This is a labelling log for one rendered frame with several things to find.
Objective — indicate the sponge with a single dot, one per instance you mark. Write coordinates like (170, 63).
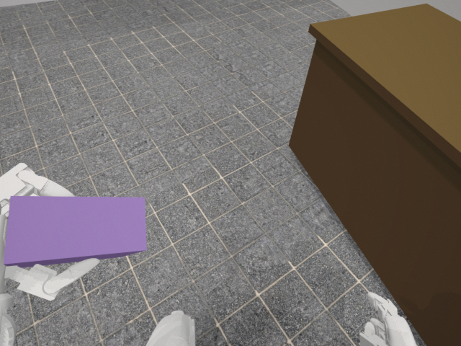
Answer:
(48, 230)

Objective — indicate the left robot thigh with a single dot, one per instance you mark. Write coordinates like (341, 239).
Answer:
(173, 330)

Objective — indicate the left robot forearm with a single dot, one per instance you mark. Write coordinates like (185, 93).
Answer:
(7, 326)

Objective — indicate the table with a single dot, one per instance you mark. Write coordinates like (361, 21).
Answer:
(378, 130)

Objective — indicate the robot right hand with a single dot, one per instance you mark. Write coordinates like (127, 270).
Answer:
(395, 330)

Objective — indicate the robot left hand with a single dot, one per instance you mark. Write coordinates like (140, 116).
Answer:
(40, 281)

